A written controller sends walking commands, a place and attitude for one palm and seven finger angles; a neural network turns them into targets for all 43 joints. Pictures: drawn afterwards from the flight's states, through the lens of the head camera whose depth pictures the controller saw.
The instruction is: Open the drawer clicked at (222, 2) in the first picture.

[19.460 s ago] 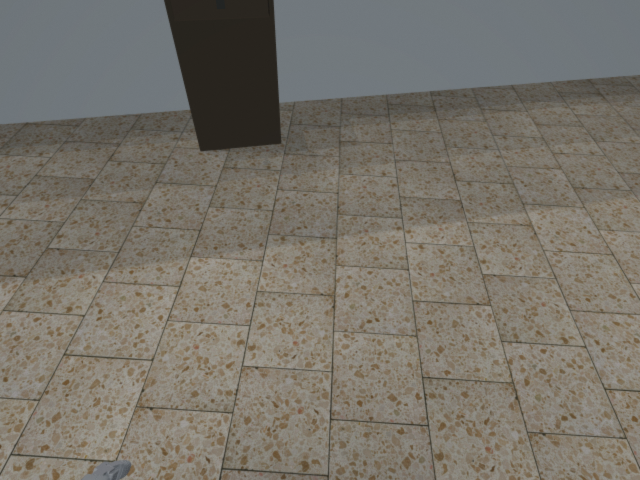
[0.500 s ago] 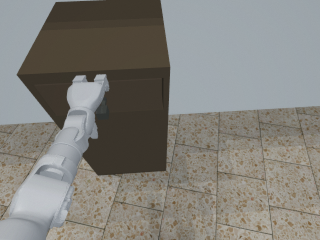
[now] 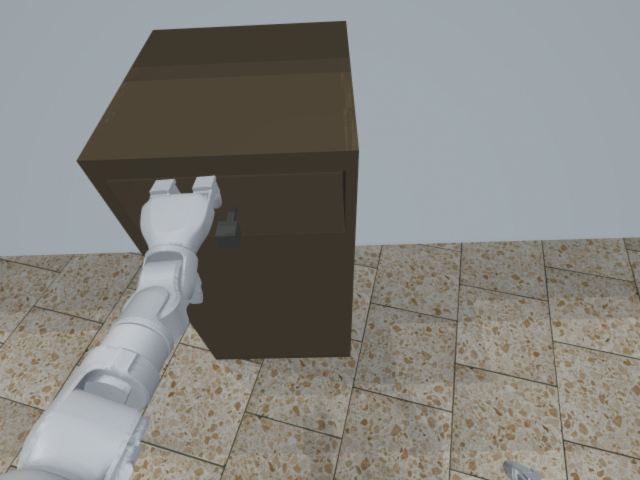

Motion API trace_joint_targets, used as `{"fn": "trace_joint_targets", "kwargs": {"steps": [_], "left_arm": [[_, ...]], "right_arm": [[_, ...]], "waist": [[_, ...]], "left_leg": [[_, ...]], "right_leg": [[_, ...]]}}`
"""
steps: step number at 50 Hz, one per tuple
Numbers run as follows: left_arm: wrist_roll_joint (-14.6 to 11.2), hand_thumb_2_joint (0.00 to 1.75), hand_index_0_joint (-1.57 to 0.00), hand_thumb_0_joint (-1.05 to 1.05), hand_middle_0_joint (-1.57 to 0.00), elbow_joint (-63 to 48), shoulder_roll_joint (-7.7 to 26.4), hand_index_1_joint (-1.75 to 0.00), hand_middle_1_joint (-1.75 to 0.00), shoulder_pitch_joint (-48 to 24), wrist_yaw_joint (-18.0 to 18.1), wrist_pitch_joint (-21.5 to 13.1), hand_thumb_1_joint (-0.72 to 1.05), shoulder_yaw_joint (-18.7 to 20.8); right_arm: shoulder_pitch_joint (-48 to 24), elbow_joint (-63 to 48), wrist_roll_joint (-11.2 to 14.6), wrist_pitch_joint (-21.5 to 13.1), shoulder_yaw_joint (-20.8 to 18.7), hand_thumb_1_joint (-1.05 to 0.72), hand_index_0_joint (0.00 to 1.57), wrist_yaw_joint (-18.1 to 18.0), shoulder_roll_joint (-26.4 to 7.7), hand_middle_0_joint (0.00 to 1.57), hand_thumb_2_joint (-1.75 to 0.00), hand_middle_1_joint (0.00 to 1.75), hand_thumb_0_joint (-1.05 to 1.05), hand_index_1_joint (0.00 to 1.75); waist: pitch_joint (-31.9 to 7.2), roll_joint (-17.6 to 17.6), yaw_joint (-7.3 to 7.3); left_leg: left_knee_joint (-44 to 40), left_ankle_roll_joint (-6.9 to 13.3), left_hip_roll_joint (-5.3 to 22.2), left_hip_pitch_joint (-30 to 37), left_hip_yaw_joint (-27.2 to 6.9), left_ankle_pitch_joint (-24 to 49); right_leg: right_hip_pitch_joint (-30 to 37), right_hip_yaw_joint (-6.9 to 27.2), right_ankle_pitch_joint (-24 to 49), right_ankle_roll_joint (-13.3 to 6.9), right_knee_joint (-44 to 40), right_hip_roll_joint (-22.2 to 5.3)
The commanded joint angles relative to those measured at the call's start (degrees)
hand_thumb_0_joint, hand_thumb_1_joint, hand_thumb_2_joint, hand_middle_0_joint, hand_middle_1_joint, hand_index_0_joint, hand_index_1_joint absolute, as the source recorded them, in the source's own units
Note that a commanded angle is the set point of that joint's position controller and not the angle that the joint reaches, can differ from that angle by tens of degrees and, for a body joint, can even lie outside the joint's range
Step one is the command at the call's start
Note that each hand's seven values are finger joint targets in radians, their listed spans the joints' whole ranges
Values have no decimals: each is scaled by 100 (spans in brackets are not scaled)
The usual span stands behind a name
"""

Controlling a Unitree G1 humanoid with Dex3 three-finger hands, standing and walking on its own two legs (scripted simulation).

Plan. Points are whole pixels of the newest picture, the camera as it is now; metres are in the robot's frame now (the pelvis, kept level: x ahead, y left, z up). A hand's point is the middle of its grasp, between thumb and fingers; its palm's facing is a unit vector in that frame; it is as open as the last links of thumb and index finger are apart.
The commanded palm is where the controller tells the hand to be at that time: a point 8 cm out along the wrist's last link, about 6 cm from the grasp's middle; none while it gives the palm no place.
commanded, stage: re-aim the fingers above the handle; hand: left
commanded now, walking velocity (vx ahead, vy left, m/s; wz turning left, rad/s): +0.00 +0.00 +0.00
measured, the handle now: (230, 226) +0.51 +0.18 -0.03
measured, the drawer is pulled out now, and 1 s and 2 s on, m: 0.00 0.00 0.00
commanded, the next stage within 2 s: lower the fingers behind the handle in 0.60 s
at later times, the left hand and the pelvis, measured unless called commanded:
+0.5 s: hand (196, 252) +0.41 +0.20 +0.03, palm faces -0.06 -0.01 -1.00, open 13.8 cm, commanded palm +0.40 +0.17 +0.09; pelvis +0.01 -0.01 +0.00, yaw +0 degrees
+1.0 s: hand (199, 262) +0.41 +0.20 +0.00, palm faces -0.15 -0.06 -0.99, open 13.9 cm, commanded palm +0.41 +0.19 +0.07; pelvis +0.01 -0.01 +0.00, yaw +0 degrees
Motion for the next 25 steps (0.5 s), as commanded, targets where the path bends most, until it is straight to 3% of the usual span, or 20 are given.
{"fn": "trace_joint_targets", "kwargs": {"steps": [1,2,6,7,9,12,15,19,20,22,23,24,25], "left_arm": [[-107,30,-30,0,-30,-508,119,-120,-120,-2533,-458,-16,-50,-249],[-103,30,-30,0,-30,-607,115,-120,-120,-2588,-566,-126,-50,-267],[125,30,-30,0,-30,-991,876,-120,-120,-2354,-488,-744,-50,545],[219,30,-30,0,-30,-1073,1370,-120,-120,-2209,-361,-879,-50,1016],[364,30,-30,0,-30,-1155,1483,-120,-120,-2007,-1,-964,-50,1256],[547,30,-30,0,-30,-1232,1601,-120,-120,-1800,534,-740,-50,1504],[532,30,-30,0,-30,-1215,1470,-120,-120,-1727,751,-246,-50,1311],[114,30,-30,0,-30,-1271,910,-120,-120,-1976,309,251,-50,647],[11,30,-30,0,-30,-1383,718,-120,-120,-2187,119,264,-50,386],[-216,30,-30,0,-30,-1826,-14,-120,-120,-2531,-274,99,-50,-346],[-283,30,-30,0,-30,-1838,-19,-120,-120,-2489,-436,-35,-50,-382],[-248,30,-30,0,-30,-1833,285,-120,-120,-2496,-540,-200,-50,-167],[-206,30,-30,0,-30,-1878,131,-120,-120,-2571,-622,-366,-50,-352]], "right_arm": [[188,-565,-8,-96,-171,-90,20,-115,-783,20,-90,30,0,30],[154,-635,-37,-82,-164,-90,20,-126,-803,20,-90,30,0,30],[162,-812,-127,-47,-141,-90,20,-143,-688,20,-90,30,0,30],[167,-826,-160,-38,-142,-90,20,-147,-700,20,-90,30,0,30],[99,-905,-169,-57,-121,-90,20,-118,-592,20,-90,30,0,30],[24,-910,-198,-114,-151,-90,20,-31,-555,20,-90,30,0,30],[38,-863,-151,-114,-182,-90,20,16,-582,20,-90,30,0,30],[107,-773,-14,-87,-265,-90,20,-20,-743,20,-90,30,0,30],[109,-762,5,-74,-269,-90,20,-54,-764,20,-90,30,0,30],[98,-774,20,-126,-294,-90,20,-116,-738,20,-90,30,0,30],[126,-719,8,-153,-283,-90,20,-152,-755,20,-90,30,0,30],[147,-656,-18,-145,-268,-90,20,-196,-776,20,-90,30,0,30],[144,-662,-54,-168,-231,-90,20,-211,-736,20,-90,30,0,30]], "waist": [[-1322,-878,-507],[-1424,-691,-458],[-1924,-464,-91],[-2064,-437,77],[-2001,-393,206],[-2056,-219,309],[-2253,-310,177],[-2377,-638,-216],[-2333,-768,-333],[-2208,-699,-586],[-2065,-670,-591],[-1981,-644,-560],[-1915,-479,-559]], "left_leg": [[-461,68,81,1016,127,1376],[-432,61,57,1028,139,1450],[-222,58,23,888,195,1977],[-199,42,21,759,176,2114],[-176,4,19,462,210,2131],[-125,-46,20,351,293,2297],[-151,-39,27,437,404,2250],[-233,47,60,809,397,2165],[-248,75,55,899,349,2099],[-249,131,77,1277,260,2158],[-246,151,74,1351,224,2129],[-235,148,65,1360,173,2076],[-228,145,33,1361,145,2038]], "right_leg": [[517,-141,1182,-79,-615,51],[578,-109,1242,-103,-572,33],[964,-29,1864,-148,-252,-7],[1144,0,1986,-170,-176,-3],[1148,-2,2060,-179,-49,4],[1129,-9,2135,-204,24,56],[1311,34,2326,-155,-54,67],[1441,40,2399,-57,-319,64],[1391,32,2331,-31,-378,58],[1136,6,2235,-14,-508,56],[1012,-15,2150,-12,-520,50],[939,-11,2062,-25,-496,45],[823,-15,1970,-31,-478,27]]}}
